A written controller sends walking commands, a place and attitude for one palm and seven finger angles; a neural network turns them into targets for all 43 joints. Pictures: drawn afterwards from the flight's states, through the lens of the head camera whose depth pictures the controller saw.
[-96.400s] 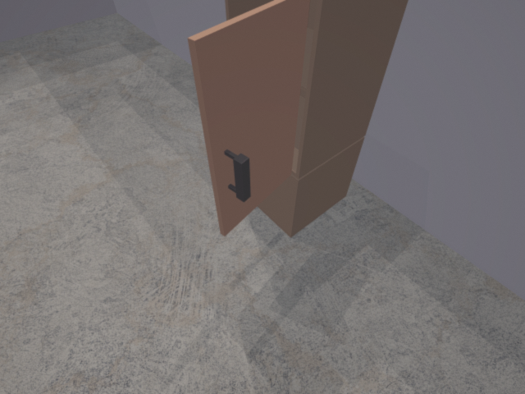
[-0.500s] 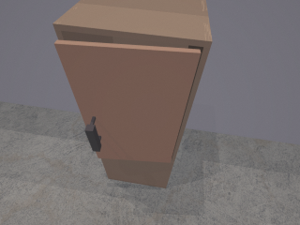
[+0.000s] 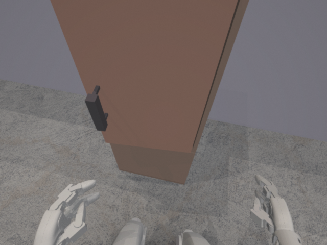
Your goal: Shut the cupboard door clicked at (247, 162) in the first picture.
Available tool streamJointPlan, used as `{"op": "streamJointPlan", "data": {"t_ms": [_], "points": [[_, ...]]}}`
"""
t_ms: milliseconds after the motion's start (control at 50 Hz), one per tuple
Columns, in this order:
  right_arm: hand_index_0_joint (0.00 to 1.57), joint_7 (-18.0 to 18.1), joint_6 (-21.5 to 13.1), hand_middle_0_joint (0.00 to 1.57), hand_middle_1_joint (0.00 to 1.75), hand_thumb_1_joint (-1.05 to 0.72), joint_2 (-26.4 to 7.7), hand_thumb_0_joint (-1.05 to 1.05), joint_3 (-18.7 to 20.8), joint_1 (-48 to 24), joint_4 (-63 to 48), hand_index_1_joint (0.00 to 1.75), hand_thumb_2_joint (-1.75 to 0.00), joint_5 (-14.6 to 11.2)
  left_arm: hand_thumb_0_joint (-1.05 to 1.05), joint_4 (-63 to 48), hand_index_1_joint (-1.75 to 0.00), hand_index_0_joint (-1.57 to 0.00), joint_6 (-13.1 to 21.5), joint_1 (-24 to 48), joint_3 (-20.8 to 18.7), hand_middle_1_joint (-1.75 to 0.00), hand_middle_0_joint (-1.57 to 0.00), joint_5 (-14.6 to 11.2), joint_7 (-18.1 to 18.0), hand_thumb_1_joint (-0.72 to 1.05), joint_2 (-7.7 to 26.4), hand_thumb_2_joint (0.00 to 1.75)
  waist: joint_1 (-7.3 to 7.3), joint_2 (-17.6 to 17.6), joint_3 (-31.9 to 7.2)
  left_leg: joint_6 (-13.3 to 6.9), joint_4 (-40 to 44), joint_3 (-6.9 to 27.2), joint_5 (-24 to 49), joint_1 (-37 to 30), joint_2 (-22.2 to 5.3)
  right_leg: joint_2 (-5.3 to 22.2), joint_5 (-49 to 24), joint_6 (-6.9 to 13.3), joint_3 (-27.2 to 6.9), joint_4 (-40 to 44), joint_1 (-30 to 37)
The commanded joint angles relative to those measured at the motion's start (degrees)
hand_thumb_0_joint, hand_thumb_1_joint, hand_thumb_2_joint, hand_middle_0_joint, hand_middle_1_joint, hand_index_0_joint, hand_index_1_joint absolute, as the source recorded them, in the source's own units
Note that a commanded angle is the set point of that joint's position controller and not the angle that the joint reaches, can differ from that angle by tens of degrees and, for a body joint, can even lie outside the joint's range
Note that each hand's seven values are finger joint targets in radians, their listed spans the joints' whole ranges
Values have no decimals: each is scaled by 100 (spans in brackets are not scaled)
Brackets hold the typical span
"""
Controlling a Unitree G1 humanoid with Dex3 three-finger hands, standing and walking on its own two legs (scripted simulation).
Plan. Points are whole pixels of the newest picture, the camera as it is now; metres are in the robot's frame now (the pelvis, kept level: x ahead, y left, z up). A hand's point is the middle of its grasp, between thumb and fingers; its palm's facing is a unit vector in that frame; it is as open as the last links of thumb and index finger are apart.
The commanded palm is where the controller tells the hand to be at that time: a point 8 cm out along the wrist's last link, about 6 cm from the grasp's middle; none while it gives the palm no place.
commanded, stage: raise the hand and make a fist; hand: left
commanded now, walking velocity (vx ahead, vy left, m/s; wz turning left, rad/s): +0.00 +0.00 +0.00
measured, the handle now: (99, 108) +0.47 +0.24 +0.01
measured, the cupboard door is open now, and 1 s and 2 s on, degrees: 6 6 6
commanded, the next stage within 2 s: bring the fist close to the handle in 1.46 s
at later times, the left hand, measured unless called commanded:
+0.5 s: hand (64, 200) +0.20 +0.22 +0.04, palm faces +0.06 -1.00 -0.05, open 3.7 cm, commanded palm +0.17 +0.27 +0.03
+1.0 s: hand (66, 198) +0.21 +0.23 +0.02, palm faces -0.07 -1.00 -0.01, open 3.1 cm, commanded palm +0.19 +0.29 +0.03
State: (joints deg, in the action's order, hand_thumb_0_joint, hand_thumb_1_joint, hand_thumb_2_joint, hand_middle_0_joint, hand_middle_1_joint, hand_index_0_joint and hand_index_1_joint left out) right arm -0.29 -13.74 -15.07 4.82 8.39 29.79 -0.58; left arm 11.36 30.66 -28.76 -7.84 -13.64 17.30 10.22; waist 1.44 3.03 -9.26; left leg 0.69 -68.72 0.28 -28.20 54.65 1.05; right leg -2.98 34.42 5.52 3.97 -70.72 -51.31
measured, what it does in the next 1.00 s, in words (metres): shifts its weight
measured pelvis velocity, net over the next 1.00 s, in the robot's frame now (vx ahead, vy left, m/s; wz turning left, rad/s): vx -0.01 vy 0.06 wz -0.02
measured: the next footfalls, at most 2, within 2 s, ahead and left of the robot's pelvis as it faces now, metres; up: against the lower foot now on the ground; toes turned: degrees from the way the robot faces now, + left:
none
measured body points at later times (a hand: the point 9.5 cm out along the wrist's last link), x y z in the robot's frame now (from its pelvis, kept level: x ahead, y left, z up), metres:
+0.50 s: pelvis -0.01 +0.04 -0.01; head +0.06 +0.05 +0.43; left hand +0.19 +0.28 +0.05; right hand +0.15 -0.20 -0.10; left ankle +0.04 +0.13 -0.64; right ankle +0.00 -0.06 -0.64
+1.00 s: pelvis -0.01 +0.06 -0.02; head +0.07 +0.08 +0.43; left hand +0.21 +0.29 +0.02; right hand +0.19 -0.17 -0.08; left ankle +0.04 +0.13 -0.64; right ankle +0.00 -0.06 -0.64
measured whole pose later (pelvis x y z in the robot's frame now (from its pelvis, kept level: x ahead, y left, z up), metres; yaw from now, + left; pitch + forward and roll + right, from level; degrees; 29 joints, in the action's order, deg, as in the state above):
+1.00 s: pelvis -0.01 +0.06 -0.02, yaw -1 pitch +19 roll -5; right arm 2.0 -9.4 -12.8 -1.8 12.3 26.2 -0.7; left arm -2.2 22.8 -23.2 -5.6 -14.7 14.3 15.3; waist 0.4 -1.2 -10.6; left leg -3.6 -75.0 1.4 -29.9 63.9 1.3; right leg -2.8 33.1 1.6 5.3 -71.6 -57.5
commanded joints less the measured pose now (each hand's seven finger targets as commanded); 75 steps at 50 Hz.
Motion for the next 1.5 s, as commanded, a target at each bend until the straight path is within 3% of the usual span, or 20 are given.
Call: {"op": "streamJointPlan", "data": {"t_ms": [0,80,160,180,240,280,340,380,440,480,580,620,680,780,880,960,1120,1280,1380,1480], "points": [[20,122,-378,20,30,-90,-352,0,-13,-101,-683,30,-90,5,0,-3369,-76,-62,1383,1412,-138,-76,-62,-385,-258,90,715,90,-323,-912,-1398,-257,-145,185,751,-356,-17,389,-1063,-550,-1682,1527,272],[20,332,-507,20,30,-90,-575,0,-100,188,-470,30,-90,-36,0,-2633,-84,-69,1215,1392,610,-84,-69,-419,349,90,352,90,-811,-172,-1012,-381,-554,377,806,-12,-115,289,-1351,-691,-1359,1329,-254],[20,435,-238,20,30,-90,-631,0,-24,188,-729,30,-90,-245,0,-1591,-92,-77,-276,297,103,-92,-77,-373,714,90,776,90,-275,359,-1296,-375,-152,289,716,339,-91,379,-1006,-757,-1326,1579,529],[20,433,-145,20,30,-90,-600,0,-12,73,-812,30,-90,-275,0,-1500,-94,-79,-679,-24,-264,-94,-79,-344,633,90,1033,90,17,188,-1564,-378,-24,265,931,214,-51,362,-1202,-730,-1283,1514,835],[20,385,109,20,30,-90,-365,0,-49,-86,-1125,30,-90,-253,0,-2468,-100,-84,-1272,-102,-829,-100,-84,-460,107,90,1109,90,353,-19,-2042,-288,344,216,1277,-171,-11,413,-1863,-721,-1090,1373,1425],[20,374,149,20,30,-90,-229,0,-101,-138,-1067,30,-90,-189,0,-2867,-104,-88,-1103,-22,-997,-104,-88,-444,-468,90,1040,90,435,-128,-2012,-272,490,274,1514,-383,-77,235,-2222,-571,-723,1083,1307],[20,303,102,20,30,-90,-213,0,-113,22,-931,30,-90,-70,0,-2934,-110,-93,-439,84,-487,-110,-93,-297,-917,90,554,90,130,-249,-1443,-216,604,350,1382,-519,-110,96,-1893,-436,-284,887,469],[20,273,41,20,30,-90,-343,0,-142,44,-824,30,-90,-15,0,-2783,-114,-97,23,470,8,-114,-97,-94,-917,90,405,90,-187,-311,-980,-252,482,437,984,-392,-143,39,-1180,-370,-195,809,-293],[20,261,-60,20,30,-90,-532,0,-147,151,-824,30,-90,1,0,-2328,-120,-102,345,427,550,-120,-102,11,-577,90,261,90,-362,-395,-791,-231,527,591,148,-220,-162,65,-293,-334,-171,816,-831],[20,304,-91,20,30,-90,-627,0,-151,220,-896,30,-90,-46,0,-2132,-124,-106,242,455,558,-124,-106,-33,-331,90,411,90,-364,-328,-787,-255,650,686,-252,-149,-152,71,-65,-318,-215,882,-806],[20,362,-18,20,30,-90,-682,0,-115,173,-1122,30,-90,-95,0,-3053,-134,-115,-100,410,-478,-134,-115,-188,-445,90,1322,90,111,-939,-1852,-132,1019,845,34,-885,-170,27,-502,-262,-89,692,-403],[20,342,53,20,30,-90,-584,0,-129,161,-1152,30,-90,-72,0,-3400,-138,-119,-113,244,-547,-138,-119,-295,-667,90,1155,90,181,-1155,-1944,-17,1112,872,468,-1282,-191,24,-804,-250,9,647,-352],[20,302,155,20,30,-90,-534,0,-164,186,-1077,30,-90,-25,0,-3173,-144,-124,-108,193,-385,-144,-124,-296,-902,90,841,90,30,-966,-1640,-14,1039,895,637,-1135,-204,-36,-895,-262,86,649,-420],[20,274,226,20,30,-90,-703,0,-215,292,-1066,30,-90,-63,0,-2085,-150,-130,-390,470,420,-150,-130,17,-502,90,461,90,-400,-550,-598,-118,990,947,-177,-441,-208,-11,-510,-308,73,819,-804],[20,340,170,20,30,-90,-750,0,-216,342,-1152,30,-90,-65,0,-2583,-150,-130,-414,977,-348,-150,-130,-130,-255,90,1296,90,-152,-858,-1360,-99,903,881,235,-763,-164,-19,-725,-254,-30,798,-464],[20,297,148,20,30,-90,-606,0,-239,281,-1112,30,-90,-4,0,-3142,-150,-130,-69,806,-704,-150,-130,-413,-459,90,1299,90,48,-1276,-1840,50,859,836,1012,-1320,-171,-29,-1104,-217,10,701,-362],[20,255,242,20,30,-90,-732,0,-199,385,-1073,30,-90,-106,0,-1992,-150,-130,-524,604,-28,-150,-130,-303,-96,90,759,90,-282,-506,-1270,-153,668,682,687,-499,-144,-16,-998,-314,-66,895,-292],[20,321,193,20,30,-90,-591,0,-214,319,-1049,30,-90,-36,0,-2882,-150,-130,-68,907,-774,-150,-130,-472,-381,90,1373,90,-10,-841,-1714,-173,434,488,1161,-543,-106,-12,-1318,-268,-269,781,66],[20,238,312,20,30,-90,-605,0,-205,331,-1017,30,-90,-51,0,-2169,-150,-130,-163,463,-328,-150,-130,-332,-424,90,872,90,-148,-635,-1359,-211,415,440,884,-291,-99,5,-1102,-312,-288,872,-55],[20,300,375,20,30,-90,-665,0,-211,369,-1119,30,-90,-114,0,-2243,-150,-130,-460,727,-274,-150,-130,-338,-166,90,1057,90,-234,-451,-1346,-272,352,401,760,-123,-95,52,-1005,-370,-510,1084,149]]}}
